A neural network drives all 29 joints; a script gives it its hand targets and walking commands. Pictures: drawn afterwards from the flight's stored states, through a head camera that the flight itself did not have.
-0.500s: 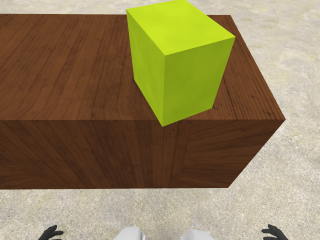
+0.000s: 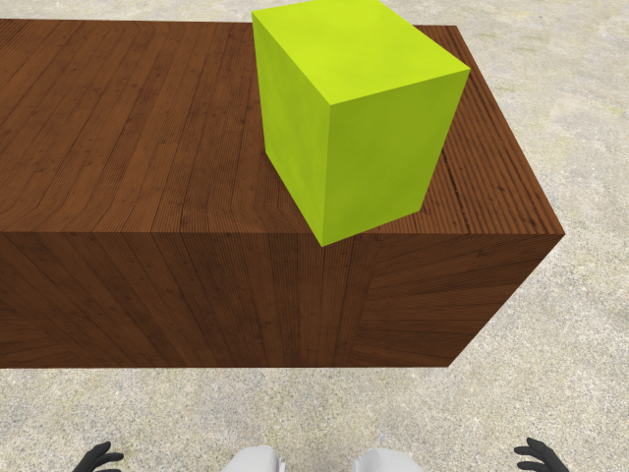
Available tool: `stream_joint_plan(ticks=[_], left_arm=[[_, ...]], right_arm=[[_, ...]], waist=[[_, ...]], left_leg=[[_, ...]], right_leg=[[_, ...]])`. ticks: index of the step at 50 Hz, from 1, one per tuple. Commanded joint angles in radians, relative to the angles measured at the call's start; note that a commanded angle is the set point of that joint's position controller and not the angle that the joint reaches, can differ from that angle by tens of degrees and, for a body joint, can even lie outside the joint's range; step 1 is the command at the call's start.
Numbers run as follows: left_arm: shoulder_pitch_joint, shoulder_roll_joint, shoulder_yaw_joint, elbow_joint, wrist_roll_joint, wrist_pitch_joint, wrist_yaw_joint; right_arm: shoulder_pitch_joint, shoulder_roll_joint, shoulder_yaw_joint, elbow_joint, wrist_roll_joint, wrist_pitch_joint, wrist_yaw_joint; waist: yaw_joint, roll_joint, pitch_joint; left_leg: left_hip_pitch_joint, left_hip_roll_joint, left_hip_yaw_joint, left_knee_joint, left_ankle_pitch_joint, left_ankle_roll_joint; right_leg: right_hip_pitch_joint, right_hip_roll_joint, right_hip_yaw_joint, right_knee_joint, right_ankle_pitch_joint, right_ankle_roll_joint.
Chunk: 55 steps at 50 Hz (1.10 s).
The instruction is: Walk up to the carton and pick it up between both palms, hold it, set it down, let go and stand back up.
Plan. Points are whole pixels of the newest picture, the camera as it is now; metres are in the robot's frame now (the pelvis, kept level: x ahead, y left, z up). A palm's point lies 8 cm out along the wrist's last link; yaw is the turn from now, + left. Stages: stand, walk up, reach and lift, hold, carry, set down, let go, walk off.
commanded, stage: walk up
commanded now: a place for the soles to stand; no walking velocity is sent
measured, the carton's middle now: (343, 120) +0.61 -0.04 +0.09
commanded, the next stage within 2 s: none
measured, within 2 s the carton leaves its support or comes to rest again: neither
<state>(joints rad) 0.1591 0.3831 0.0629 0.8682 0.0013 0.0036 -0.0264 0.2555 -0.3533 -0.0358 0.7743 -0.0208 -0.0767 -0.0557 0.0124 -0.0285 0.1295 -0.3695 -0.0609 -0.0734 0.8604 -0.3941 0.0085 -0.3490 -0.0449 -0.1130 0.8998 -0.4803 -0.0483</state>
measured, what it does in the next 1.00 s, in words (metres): stands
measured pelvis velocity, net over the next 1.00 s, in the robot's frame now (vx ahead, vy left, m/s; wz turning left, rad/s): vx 0.00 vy -0.01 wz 0.00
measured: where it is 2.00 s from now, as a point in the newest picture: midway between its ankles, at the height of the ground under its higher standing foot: outside the picture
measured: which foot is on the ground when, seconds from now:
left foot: down 0.00-1.00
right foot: down 0.00-1.00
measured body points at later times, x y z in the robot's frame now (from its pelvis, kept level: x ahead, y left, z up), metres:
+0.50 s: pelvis +0.00 -0.01 +0.00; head +0.02 +0.00 +0.45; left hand +0.11 +0.31 -0.11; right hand +0.10 -0.31 -0.10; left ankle +0.03 +0.12 -0.69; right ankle +0.01 -0.09 -0.70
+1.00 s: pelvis +0.00 -0.01 +0.00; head +0.03 -0.01 +0.45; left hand +0.11 +0.30 -0.11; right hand +0.11 -0.32 -0.10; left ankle +0.03 +0.12 -0.69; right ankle +0.01 -0.09 -0.70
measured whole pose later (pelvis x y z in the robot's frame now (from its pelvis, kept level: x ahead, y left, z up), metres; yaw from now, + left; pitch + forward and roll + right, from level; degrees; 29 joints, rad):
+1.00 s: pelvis +0.00 -0.01 +0.00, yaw +0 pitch -4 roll +2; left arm 0.15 0.39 0.06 0.87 0.00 0.00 -0.03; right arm 0.24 -0.35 -0.04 0.77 -0.02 -0.07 -0.06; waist 0.01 -0.03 0.13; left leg -0.37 -0.06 -0.08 0.87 -0.44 0.01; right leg -0.35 -0.04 -0.11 0.90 -0.48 -0.07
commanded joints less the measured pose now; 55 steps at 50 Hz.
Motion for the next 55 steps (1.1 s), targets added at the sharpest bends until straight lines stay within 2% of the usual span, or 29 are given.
stream_joint_plan(ticks=[1, 3, 7, 9, 10, 11, 12, 14, 15, 16, 17, 19, 22, 25, 27, 28, 30, 33, 35, 36, 39, 41, 42, 44, 47, 49, 51, 53, 55], left_arm=[[-0.122, 0.217, 0.061, -0.116, -0.002, -0.003, 0.014], [-0.126, 0.225, 0.066, -0.124, 0.0, 0.003, 0.011], [-0.01, 0.211, 0.071, -0.085, 0.019, -0.023, 0.01], [0.027, 0.279, 0.083, -0.062, 0.028, -0.038, 0.017], [0.009, 0.292, 0.081, -0.059, 0.03, -0.04, 0.011], [-0.021, 0.294, 0.073, -0.072, 0.03, -0.043, 0.01], [-0.031, 0.283, 0.067, -0.074, 0.032, -0.038, 0.007], [-0.122, 0.276, 0.063, -0.094, 0.024, -0.027, 0.007], [-0.136, 0.24, 0.064, -0.12, 0.023, -0.022, 0.004], [-0.153, 0.24, 0.066, -0.117, 0.027, -0.018, 0.001], [-0.141, 0.221, 0.065, -0.117, 0.021, -0.013, -0.002], [-0.094, 0.21, 0.065, -0.094, 0.011, -0.004, 0.004], [-0.051, 0.219, 0.064, -0.072, 0.023, -0.019, 0.001], [0.028, 0.276, 0.077, -0.07, 0.026, -0.043, 0.006], [-0.036, 0.284, 0.078, -0.074, 0.032, -0.041, 0.01], [-0.057, 0.285, 0.075, -0.086, 0.026, -0.036, 0.007], [-0.105, 0.251, 0.066, -0.096, 0.025, -0.025, 0.004], [-0.135, 0.225, 0.069, -0.113, 0.014, -0.006, 0.002], [-0.135, 0.239, 0.069, -0.105, 0.01, 0.0, 0.004], [-0.11, 0.227, 0.061, -0.108, 0.007, -0.002, 0.007], [-0.063, 0.23, 0.073, -0.076, 0.02, -0.022, 0.004], [0.012, 0.266, 0.077, -0.066, 0.028, -0.036, 0.007], [0.041, 0.286, 0.08, -0.061, 0.026, -0.044, 0.01], [-0.034, 0.283, 0.07, -0.069, 0.027, -0.041, 0.012], [-0.017, 0.293, 0.073, -0.086, 0.031, -0.04, 0.02], [-0.062, 0.28, 0.072, -0.113, 0.026, -0.038, 0.018], [-0.124, 0.237, 0.065, -0.115, 0.012, -0.025, 0.012], [-0.118, 0.228, 0.072, -0.115, 0.016, -0.007, 0.01], [-0.099, 0.232, 0.063, -0.11, -0.001, -0.001, 0.008]], right_arm=[[0.09, -0.372, -0.086, 0.022, 0.001, -0.053, -0.023], [0.067, -0.364, -0.082, 0.025, -0.015, -0.042, -0.024], [-0.046, -0.295, -0.058, -0.005, -0.006, -0.034, -0.023], [-0.075, -0.239, -0.044, -0.02, 0.015, -0.028, -0.017], [-0.025, -0.236, -0.056, 0.004, 0.019, -0.015, -0.018], [-0.01, -0.283, -0.069, 0.01, 0.019, -0.011, -0.018], [-0.009, -0.266, -0.068, 0.011, 0.018, -0.017, -0.013], [0.055, -0.257, -0.073, 0.039, 0.009, -0.025, -0.006], [0.104, -0.292, -0.083, 0.054, 0.0, -0.038, -0.008], [0.1, -0.304, -0.082, 0.049, -0.002, -0.038, -0.009], [0.085, -0.334, -0.083, 0.023, -0.005, -0.042, -0.015], [0.038, -0.367, -0.08, 0.019, -0.006, -0.041, -0.016], [-0.033, -0.31, -0.064, -0.001, -0.011, -0.026, -0.018], [-0.052, -0.253, -0.054, -0.006, 0.009, -0.025, -0.014], [0.009, -0.271, -0.07, 0.012, 0.017, -0.02, -0.016], [0.021, -0.272, -0.074, 0.027, 0.015, -0.024, -0.008], [0.046, -0.255, -0.067, 0.03, 0.014, -0.037, -0.004], [0.052, -0.354, -0.08, 0.03, -0.006, -0.042, -0.015], [0.051, -0.37, -0.083, 0.027, -0.007, -0.044, -0.022], [0.022, -0.366, -0.077, 0.013, -0.015, -0.04, -0.024], [-0.026, -0.325, -0.067, 0.008, -0.001, -0.031, -0.023], [-0.089, -0.257, -0.046, -0.013, 0.009, -0.033, -0.021], [-0.069, -0.25, -0.06, -0.008, 0.017, -0.022, -0.02], [-0.02, -0.276, -0.061, 0.014, 0.023, -0.016, -0.023], [0.01, -0.261, -0.075, -0.007, 0.016, -0.02, -0.01], [0.086, -0.276, -0.08, 0.015, 0.018, -0.026, -0.011], [0.097, -0.313, -0.079, 0.024, 0.008, -0.043, -0.019], [0.084, -0.379, -0.086, 0.023, -0.004, -0.045, -0.03], [0.025, -0.358, -0.078, 0.008, -0.005, -0.037, -0.025]], waist=[[-0.037, 0.146, -0.181], [-0.037, 0.198, -0.079], [0.043, 0.084, -0.14], [0.073, 0.001, -0.12], [0.05, -0.087, -0.136], [0.026, -0.067, -0.112], [0.017, -0.031, -0.111], [-0.042, -0.021, -0.071], [-0.055, 0.06, -0.119], [-0.045, 0.045, -0.077], [-0.034, 0.101, -0.113], [-0.007, 0.129, -0.078], [0.029, 0.074, -0.085], [0.073, -0.011, -0.119], [0.014, -0.058, -0.11], [0.005, -0.06, -0.144], [-0.03, -0.024, -0.123], [-0.024, 0.175, -0.087], [-0.034, 0.122, -0.099], [-0.011, 0.194, -0.089], [0.026, 0.099, -0.107], [0.067, -0.021, -0.139], [0.081, -0.052, -0.163], [0.028, -0.078, -0.103], [0.012, -0.073, -0.115], [-0.025, 0.011, -0.184], [-0.038, 0.04, -0.159], [-0.034, 0.124, -0.121], [-0.016, 0.216, -0.116]], left_leg=[[0.161, 0.317, -0.616, -0.328, 0.463, 0.278], [0.1, 0.29, -0.576, -0.355, 0.361, 0.278], [-0.138, 0.213, -0.423, -0.249, 0.299, 0.18], [-0.276, 0.072, -0.109, -0.035, 0.276, 0.05], [-0.235, 0.018, 0.007, 0.051, 0.009, 0.034], [-0.182, 0.049, 0.061, 0.104, -0.151, 0.027], [-0.112, 0.052, 0.048, 0.103, -0.173, 0.038], [0.019, 0.06, 0.014, -0.049, -0.041, 0.07], [0.058, 0.077, -0.054, -0.138, 0.145, 0.092], [0.029, 0.136, -0.195, -0.225, 0.207, 0.121], [0.015, 0.228, -0.46, -0.344, 0.149, 0.184], [-0.008, 0.294, -0.632, -0.391, 0.131, 0.268], [-0.154, 0.207, -0.471, -0.323, 0.07, 0.181], [-0.249, 0.043, -0.07, -0.025, 0.196, 0.038], [-0.184, 0.054, 0.045, 0.043, -0.14, 0.024], [-0.099, 0.062, 0.04, 0.046, -0.096, 0.04], [0.064, 0.084, -0.042, -0.104, 0.18, 0.073], [0.006, 0.247, -0.523, -0.351, 0.239, 0.222], [0.037, 0.292, -0.647, -0.396, 0.167, 0.255], [0.056, 0.277, -0.582, -0.365, 0.193, 0.251], [-0.123, 0.228, -0.464, -0.294, 0.253, 0.201], [-0.286, 0.109, -0.217, -0.102, 0.259, 0.081], [-0.235, 0.02, -0.012, 0.075, 0.142, 0.022], [-0.199, 0.046, 0.052, 0.113, -0.188, 0.021], [-0.168, 0.081, 0.041, 0.057, -0.16, 0.051], [0.006, 0.098, -0.005, -0.107, 0.178, 0.061], [0.076, 0.17, -0.22, -0.202, 0.5, 0.118], [0.005, 0.285, -0.536, -0.302, 0.448, 0.275], [0.014, 0.278, -0.569, -0.333, 0.227, 0.288]], right_leg=[[-0.138, 0.007, 0.157, 0.031, -0.107, 0.021], [-0.193, -0.005, 0.169, 0.021, -0.21, 0.017], [0.121, -0.042, 0.209, -0.218, 0.106, -0.026], [0.282, -0.223, 0.359, -0.392, 0.218, -0.085], [0.234, -0.339, 0.441, -0.497, 0.142, -0.12], [0.181, -0.388, 0.438, -0.487, 0.21, -0.198], [0.095, -0.371, 0.417, -0.461, 0.227, -0.225], [-0.029, -0.314, 0.318, -0.391, 0.148, -0.175], [-0.028, -0.223, 0.216, -0.295, 0.161, -0.109], [-0.065, -0.114, 0.134, -0.184, 0.141, -0.037], [-0.061, -0.031, 0.121, -0.064, 0.09, -0.007], [-0.084, -0.004, 0.177, -0.035, -0.144, 0.023], [0.093, -0.046, 0.224, -0.214, 0.0, -0.012], [0.248, -0.262, 0.392, -0.435, 0.138, -0.086], [0.195, -0.365, 0.426, -0.463, 0.319, -0.175], [0.144, -0.371, 0.393, -0.401, 0.365, -0.208], [-0.023, -0.225, 0.221, -0.315, 0.207, -0.122], [-0.083, -0.01, 0.131, -0.015, -0.016, 0.02], [-0.13, -0.016, 0.193, 0.008, -0.164, 0.006], [-0.146, -0.012, 0.186, -0.045, -0.156, -0.005], [0.067, -0.052, 0.223, -0.17, 0.064, 0.011], [0.294, -0.164, 0.321, -0.337, 0.234, -0.051], [0.258, -0.315, 0.422, -0.455, 0.284, -0.115], [0.205, -0.369, 0.423, -0.442, 0.485, -0.194], [0.191, -0.377, 0.379, -0.372, 0.604, -0.183], [0.132, -0.291, 0.266, -0.261, 0.605, -0.106], [0.009, -0.095, 0.114, -0.087, 0.413, -0.012], [-0.03, 0.003, 0.144, 0.021, 0.031, 0.039], [-0.097, -0.006, 0.187, -0.001, -0.168, 0.02]])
